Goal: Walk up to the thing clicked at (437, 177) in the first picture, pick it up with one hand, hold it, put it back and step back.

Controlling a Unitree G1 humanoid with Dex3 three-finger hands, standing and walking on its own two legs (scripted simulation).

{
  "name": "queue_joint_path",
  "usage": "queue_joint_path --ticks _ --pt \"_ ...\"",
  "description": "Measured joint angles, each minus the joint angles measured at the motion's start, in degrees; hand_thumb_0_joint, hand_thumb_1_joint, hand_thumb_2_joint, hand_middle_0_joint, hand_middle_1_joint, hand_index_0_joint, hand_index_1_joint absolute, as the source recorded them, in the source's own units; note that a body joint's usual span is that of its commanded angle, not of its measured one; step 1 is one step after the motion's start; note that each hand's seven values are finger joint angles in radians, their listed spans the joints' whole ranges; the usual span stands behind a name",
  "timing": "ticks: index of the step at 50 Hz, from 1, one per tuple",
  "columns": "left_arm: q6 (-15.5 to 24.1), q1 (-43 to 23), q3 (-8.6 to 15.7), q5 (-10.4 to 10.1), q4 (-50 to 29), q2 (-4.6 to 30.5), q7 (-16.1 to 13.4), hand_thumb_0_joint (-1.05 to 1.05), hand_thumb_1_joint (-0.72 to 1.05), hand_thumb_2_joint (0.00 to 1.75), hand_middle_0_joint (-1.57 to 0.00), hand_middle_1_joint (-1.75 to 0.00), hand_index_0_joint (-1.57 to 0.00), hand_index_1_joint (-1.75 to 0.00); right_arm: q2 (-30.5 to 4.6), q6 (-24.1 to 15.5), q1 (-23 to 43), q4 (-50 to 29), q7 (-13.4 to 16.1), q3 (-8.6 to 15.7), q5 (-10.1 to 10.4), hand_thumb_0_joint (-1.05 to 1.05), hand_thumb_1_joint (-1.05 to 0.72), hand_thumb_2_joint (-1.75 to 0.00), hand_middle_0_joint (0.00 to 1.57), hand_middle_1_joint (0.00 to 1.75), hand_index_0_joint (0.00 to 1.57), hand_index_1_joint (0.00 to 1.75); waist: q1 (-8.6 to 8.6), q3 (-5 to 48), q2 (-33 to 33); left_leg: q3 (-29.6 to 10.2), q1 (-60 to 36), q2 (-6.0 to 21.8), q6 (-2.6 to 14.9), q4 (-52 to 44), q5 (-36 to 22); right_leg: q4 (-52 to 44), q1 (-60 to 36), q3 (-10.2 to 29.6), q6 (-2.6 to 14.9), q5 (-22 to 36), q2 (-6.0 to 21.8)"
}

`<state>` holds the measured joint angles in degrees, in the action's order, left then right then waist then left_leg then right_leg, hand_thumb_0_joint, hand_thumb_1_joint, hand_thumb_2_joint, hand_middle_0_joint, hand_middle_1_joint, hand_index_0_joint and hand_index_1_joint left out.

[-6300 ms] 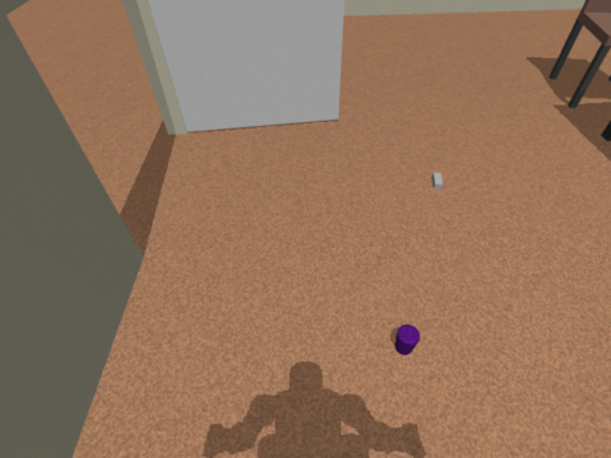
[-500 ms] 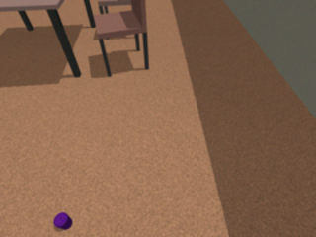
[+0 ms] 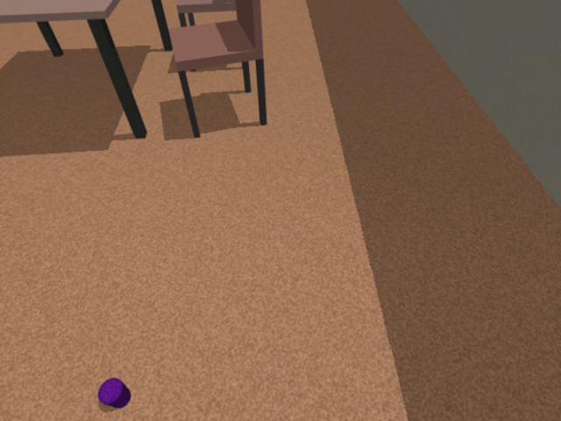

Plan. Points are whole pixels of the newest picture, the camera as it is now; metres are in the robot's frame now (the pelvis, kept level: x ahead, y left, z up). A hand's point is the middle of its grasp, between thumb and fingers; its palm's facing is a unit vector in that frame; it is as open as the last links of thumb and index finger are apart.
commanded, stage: stand
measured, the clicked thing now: out of the picture +0.66 +1.46 -0.77
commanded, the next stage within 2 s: walk up in 0.26 s
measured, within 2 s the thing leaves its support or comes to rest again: neither
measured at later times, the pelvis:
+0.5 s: pelvis +0.04 -0.04 -0.01, yaw -3 degrees
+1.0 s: pelvis +0.23 -0.03 -0.03, yaw +0 degrees
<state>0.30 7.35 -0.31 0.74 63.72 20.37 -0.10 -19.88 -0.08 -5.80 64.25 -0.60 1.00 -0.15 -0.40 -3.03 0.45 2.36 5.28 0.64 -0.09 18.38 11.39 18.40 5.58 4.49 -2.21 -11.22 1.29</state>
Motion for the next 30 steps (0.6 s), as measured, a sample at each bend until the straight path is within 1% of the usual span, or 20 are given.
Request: queue_joint_path --ticks 13,14,16,18,20,23,25,26,27,28,29,30 --pt "0.1 0.2 0.0 0.0 -0.1 0.0 0.0 0.0 0.91 0.9 -0.2 -0.3 -0.2 -0.3 -0.1 0.0 -0.4 0.1 0.0 0.0 0.0 0.01 -0.91 -0.9 0.2 0.3 0.2 0.3 -0.07 -0.1 -0.1 -0.2 0.0 0.1 -0.17 -0.2 -0.1 0.0 0.1 -0.2 0.17 0.0 -0.1" --pt "0.0 0.5 0.4 0.2 -0.6 0.1 0.5 0.0 0.91 0.9 -0.2 -0.3 -0.2 -0.3 -0.1 0.0 -0.7 -0.5 -0.4 0.5 -0.3 0.01 -0.91 -0.9 0.2 0.3 0.2 0.3 0.0 0.1 0.0 0.0 0.4 0.2 0.23 0.7 1.0 1.3 0.6 -0.1 0.73 -1.5 -0.2" --pt "0.0 1.9 1.4 0.9 -1.7 0.6 1.6 0.0 0.91 0.9 -0.2 -0.3 -0.2 -0.3 -0.2 -0.8 -2.1 -2.0 -1.4 1.7 -1.0 0.01 -0.91 -0.9 0.2 0.3 0.2 0.3 0.36 0.8 0.3 0.8 0.6 0.1 1.18 2.5 4.2 8.5 3.6 -0.5 2.23 -8.6 -0.1" --pt "-0.3 3.1 2.2 1.5 -2.3 1.3 2.5 0.0 0.91 0.9 -0.21 -0.3 -0.2 -0.3 -0.6 -1.7 -3.8 -3.9 -2.0 2.8 -1.3 0.01 -0.91 -0.9 0.2 0.3 0.21 0.3 0.09 1.5 -0.1 1.5 0.3 0.8 1.99 2.4 3.4 18.3 8.2 -2.2 2.76 -12.7 -0.4" --pt "-0.2 3.7 2.8 1.4 -3.0 2.6 3.2 0.0 0.91 0.9 -0.21 -0.3 -0.2 -0.3 -1.0 -2.3 -5.6 -5.2 -2.2 3.4 -1.5 0.01 -0.91 -0.9 0.2 0.3 0.21 0.3 -0.34 1.3 0.1 1.8 -0.7 1.2 1.96 1.9 3.3 22.9 11.6 -3.1 3.08 -13.8 0.1" --pt "0.5 4.5 3.8 1.3 -4.3 4.1 4.3 0.01 0.91 0.9 -0.2 -0.3 -0.2 -0.3 -2.4 -1.9 -7.8 -6.2 -2.7 4.1 -2.0 0.01 -0.9 -0.9 0.21 0.3 0.21 0.3 -0.65 0.6 -0.1 2.3 -2.5 2.0 1.12 2.3 4.9 20.2 13.5 -4.4 3.19 -12.6 1.4" --pt "1.3 5.2 4.4 1.3 -5.2 4.6 4.7 0.0 0.91 0.9 -0.2 -0.3 -0.2 -0.3 -3.7 -1.2 -9.0 -6.5 -2.9 4.6 -2.2 0.01 -0.9 -0.9 0.21 0.3 0.21 0.3 -0.67 0.1 -0.8 2.4 -2.6 3.0 0.65 5.8 7.9 15.2 12.4 -5.5 3.18 -8.2 1.8" --pt "2.0 5.6 4.8 1.4 -5.7 4.9 4.6 0.0 0.91 0.9 -0.2 -0.3 -0.2 -0.3 -4.4 -0.8 -9.6 -6.7 -2.8 4.7 -2.2 0.01 -0.9 -0.9 0.2 0.3 0.21 0.3 -0.65 -0.1 -1.5 2.1 -1.6 3.9 1.15 9.9 10.8 14.0 11.6 -6.2 2.94 -4.0 1.3" --pt "2.7 5.9 5.3 1.5 -6.2 4.9 4.2 0.0 0.91 0.9 -0.2 -0.3 -0.2 -0.3 -5.0 -0.3 -10.1 -6.7 -2.6 4.8 -2.2 0.01 -0.9 -0.9 0.2 0.3 0.21 0.3 -0.68 -0.4 -2.6 0.7 0.6 4.7 2.06 16.7 15.1 15.1 11.4 -7.2 2.87 -1.7 0.5" --pt "3.2 6.3 5.5 1.7 -6.7 4.7 3.7 0.0 0.91 0.9 -0.2 -0.3 -0.2 -0.3 -5.3 0.3 -10.4 -6.5 -2.4 4.8 -2.0 0.01 -0.91 -0.9 0.2 0.3 0.21 0.3 -0.37 -0.3 -3.4 -2.1 3.7 3.9 2.36 24.6 17.6 16.6 11.4 -8.0 3.0 -2.8 0.0" --pt "3.5 6.9 5.5 1.7 -7.2 4.3 3.4 0.0 0.91 0.9 -0.2 -0.3 -0.2 -0.3 -5.5 0.9 -10.5 -6.2 -2.3 4.8 -1.8 0.01 -0.91 -0.9 0.2 0.3 0.2 0.3 0.26 0.0 -3.8 -4.5 6.6 2.2 2.41 31.4 17.7 16.8 10.8 -8.2 3.27 -3.9 -0.4" --pt "3.5 7.5 5.3 1.6 -7.6 3.8 3.2 0.0 0.91 0.9 -0.2 -0.3 -0.2 -0.3 -5.7 1.2 -10.5 -6.1 -2.4 4.7 -1.4 0.01 -0.91 -0.9 0.2 0.3 0.2 0.3 0.73 0.0 -4.4 -5.9 9.3 0.9 2.47 36.5 16.3 15.8 9.5 -8.4 3.58 -4.4 -0.8"
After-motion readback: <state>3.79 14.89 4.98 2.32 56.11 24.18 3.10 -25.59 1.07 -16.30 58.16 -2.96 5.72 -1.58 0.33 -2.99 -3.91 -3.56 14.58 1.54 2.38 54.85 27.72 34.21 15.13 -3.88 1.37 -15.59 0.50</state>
